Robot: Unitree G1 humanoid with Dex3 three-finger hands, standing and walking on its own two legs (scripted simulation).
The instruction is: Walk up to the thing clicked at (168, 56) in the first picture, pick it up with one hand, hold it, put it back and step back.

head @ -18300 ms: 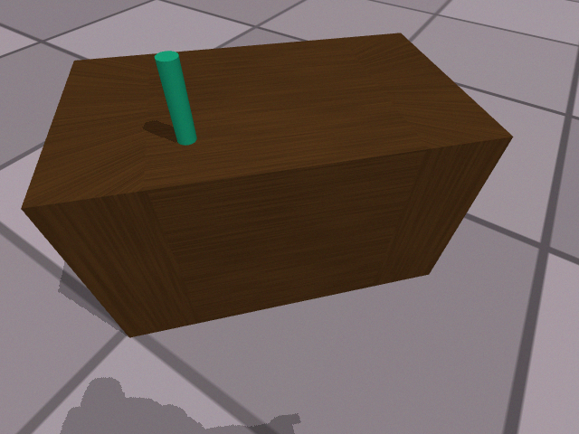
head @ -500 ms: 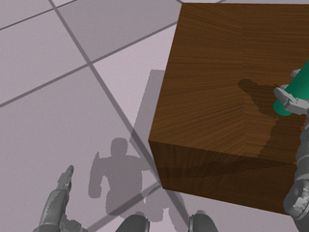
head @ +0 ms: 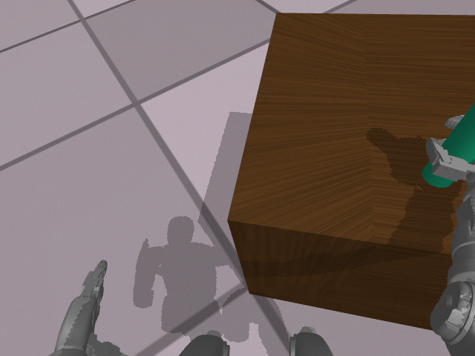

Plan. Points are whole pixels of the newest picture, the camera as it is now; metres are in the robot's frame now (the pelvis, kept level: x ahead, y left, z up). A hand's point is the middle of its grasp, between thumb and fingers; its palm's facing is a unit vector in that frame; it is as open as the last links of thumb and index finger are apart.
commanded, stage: settle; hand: right
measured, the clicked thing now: (471, 136) +0.44 -0.31 +0.10
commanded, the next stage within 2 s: lift in 0.42 s
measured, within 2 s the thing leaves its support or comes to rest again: leaves its support in 0.02 s
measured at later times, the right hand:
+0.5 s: hand (464, 137) +0.44 -0.30 +0.10, palm faces +0.37 +0.93 +0.01, open 6.8 cm
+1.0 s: hand out of the picture +0.40 -0.29 +0.13, palm faces +0.37 +0.93 +0.00, open 6.8 cm
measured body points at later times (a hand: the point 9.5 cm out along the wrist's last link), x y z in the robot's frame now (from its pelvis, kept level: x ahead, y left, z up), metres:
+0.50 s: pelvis +0.00 +0.00 +0.02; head +0.06 -0.03 +0.46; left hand +0.15 +0.25 -0.01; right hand +0.41 -0.35 +0.10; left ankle -0.02 +0.14 -0.68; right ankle +0.03 -0.12 -0.68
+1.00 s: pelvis +0.00 +0.00 +0.03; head +0.03 -0.02 +0.48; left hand +0.16 +0.25 +0.00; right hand +0.37 -0.34 +0.14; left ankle -0.02 +0.14 -0.68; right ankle +0.03 -0.12 -0.68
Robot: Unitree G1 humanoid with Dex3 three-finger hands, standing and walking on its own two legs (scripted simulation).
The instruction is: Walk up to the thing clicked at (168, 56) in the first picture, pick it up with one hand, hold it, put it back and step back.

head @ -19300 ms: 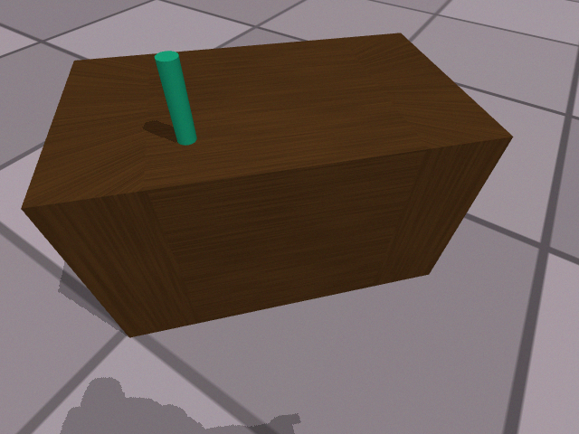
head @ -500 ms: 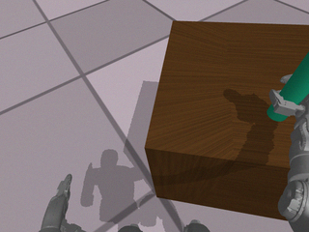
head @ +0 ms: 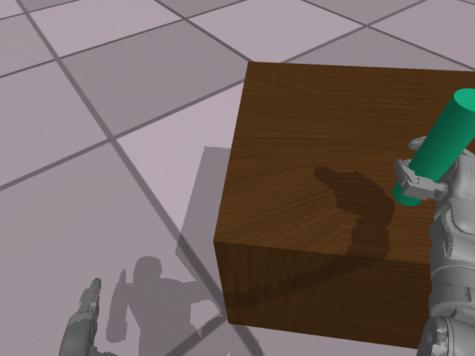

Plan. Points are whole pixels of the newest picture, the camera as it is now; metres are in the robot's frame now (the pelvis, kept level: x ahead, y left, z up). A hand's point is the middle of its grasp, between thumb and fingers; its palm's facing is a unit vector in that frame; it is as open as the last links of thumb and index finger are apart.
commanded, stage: lift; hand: right
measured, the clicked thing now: (434, 156) +0.39 -0.29 +0.14
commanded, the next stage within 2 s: hold in 0.92 s
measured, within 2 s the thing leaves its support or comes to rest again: neither
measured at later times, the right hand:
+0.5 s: hand (428, 177) +0.32 -0.24 +0.17, palm faces +0.36 +0.93 +0.00, open 6.8 cm
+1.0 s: hand (440, 183) +0.29 -0.23 +0.20, palm faces +0.36 +0.93 -0.01, open 6.8 cm
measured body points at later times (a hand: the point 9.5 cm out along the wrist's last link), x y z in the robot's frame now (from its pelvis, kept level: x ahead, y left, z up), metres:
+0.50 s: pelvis +0.00 +0.01 +0.01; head -0.02 +0.02 +0.46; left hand +0.17 +0.26 -0.05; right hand +0.30 -0.29 +0.17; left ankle -0.02 +0.15 -0.71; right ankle +0.02 -0.12 -0.71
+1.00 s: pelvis -0.01 +0.02 +0.02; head -0.04 +0.04 +0.47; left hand +0.17 +0.26 -0.05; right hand +0.26 -0.28 +0.20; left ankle -0.02 +0.15 -0.71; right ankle +0.02 -0.12 -0.71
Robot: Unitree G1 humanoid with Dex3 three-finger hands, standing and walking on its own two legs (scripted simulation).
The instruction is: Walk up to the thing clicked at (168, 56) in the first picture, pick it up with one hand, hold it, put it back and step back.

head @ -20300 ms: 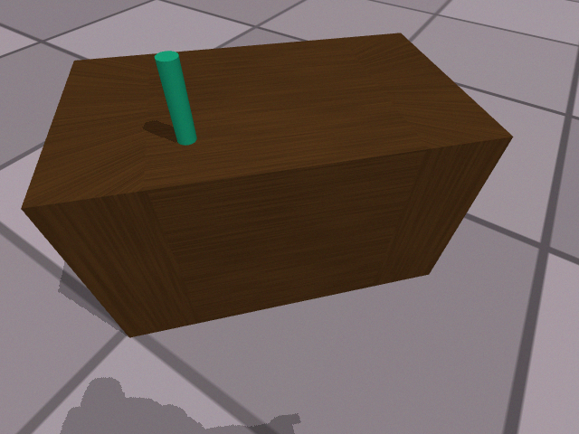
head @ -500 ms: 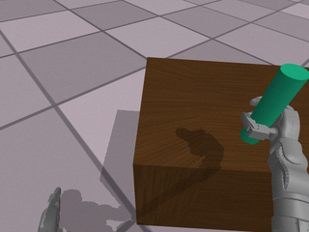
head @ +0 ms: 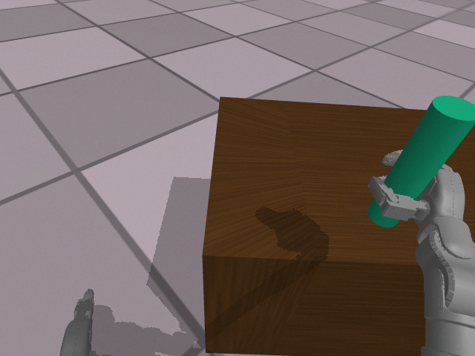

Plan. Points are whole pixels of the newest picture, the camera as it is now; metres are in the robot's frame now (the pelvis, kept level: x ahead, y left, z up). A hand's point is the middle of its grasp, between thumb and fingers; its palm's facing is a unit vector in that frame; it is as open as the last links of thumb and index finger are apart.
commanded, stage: hold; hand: right
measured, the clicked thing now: (412, 171) +0.30 -0.24 +0.21
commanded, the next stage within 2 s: none
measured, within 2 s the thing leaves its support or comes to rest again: neither
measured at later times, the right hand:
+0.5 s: hand (384, 175) +0.32 -0.22 +0.19, palm faces +0.29 +0.96 +0.00, open 6.8 cm
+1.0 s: hand (367, 164) +0.33 -0.19 +0.20, palm faces +0.26 +0.96 +0.01, open 6.8 cm
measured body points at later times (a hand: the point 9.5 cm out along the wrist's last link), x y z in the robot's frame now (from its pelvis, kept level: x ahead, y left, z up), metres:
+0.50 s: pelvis +0.00 +0.00 +0.00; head -0.03 +0.02 +0.45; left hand +0.17 +0.25 -0.07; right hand +0.30 -0.27 +0.20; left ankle -0.02 +0.12 -0.73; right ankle +0.04 -0.13 -0.73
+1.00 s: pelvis +0.00 +0.00 +0.00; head -0.03 +0.02 +0.45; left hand +0.17 +0.26 -0.07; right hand +0.31 -0.24 +0.20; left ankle -0.02 +0.12 -0.73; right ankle +0.04 -0.13 -0.73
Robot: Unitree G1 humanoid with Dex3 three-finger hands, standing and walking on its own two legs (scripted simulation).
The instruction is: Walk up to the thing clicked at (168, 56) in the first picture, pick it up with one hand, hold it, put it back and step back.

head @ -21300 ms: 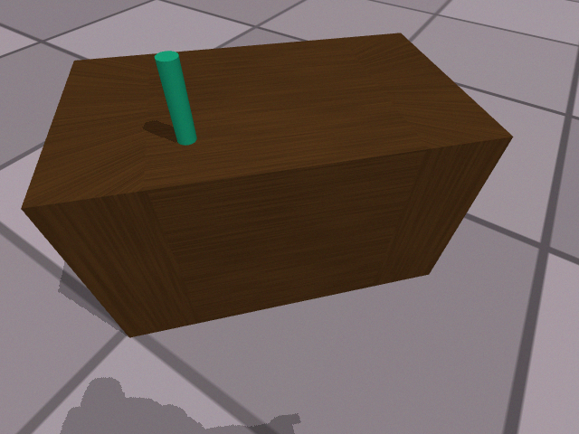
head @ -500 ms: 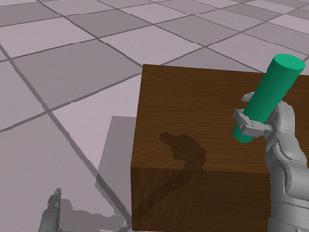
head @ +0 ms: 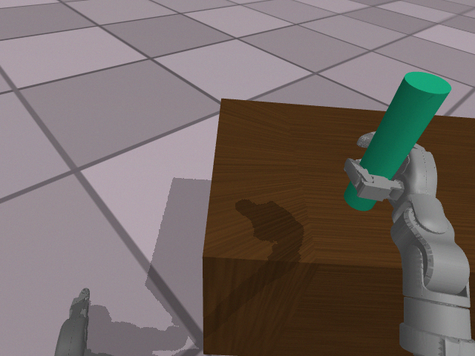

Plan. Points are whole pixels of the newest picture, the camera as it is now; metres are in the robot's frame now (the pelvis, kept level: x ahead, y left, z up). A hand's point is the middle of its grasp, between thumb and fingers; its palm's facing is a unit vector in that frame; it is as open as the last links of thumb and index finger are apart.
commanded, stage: hold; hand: right
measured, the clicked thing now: (386, 152) +0.32 -0.20 +0.24
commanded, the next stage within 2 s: crouch in 1.62 s
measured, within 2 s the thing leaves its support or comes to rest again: neither
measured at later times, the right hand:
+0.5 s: hand (358, 151) +0.35 -0.18 +0.22, palm faces +0.25 +0.97 +0.02, open 6.8 cm
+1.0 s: hand (359, 144) +0.35 -0.18 +0.23, palm faces +0.24 +0.97 +0.02, open 6.8 cm
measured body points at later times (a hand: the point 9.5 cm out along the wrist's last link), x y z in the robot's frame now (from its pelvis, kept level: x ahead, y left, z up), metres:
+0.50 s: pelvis +0.00 +0.00 +0.00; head -0.04 +0.02 +0.45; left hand +0.17 +0.26 -0.07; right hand +0.33 -0.23 +0.22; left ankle -0.02 +0.13 -0.74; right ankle +0.04 -0.13 -0.74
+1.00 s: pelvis -0.01 +0.00 +0.00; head -0.05 +0.02 +0.45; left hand +0.16 +0.26 -0.07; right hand +0.33 -0.23 +0.23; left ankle -0.02 +0.13 -0.74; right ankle +0.04 -0.13 -0.74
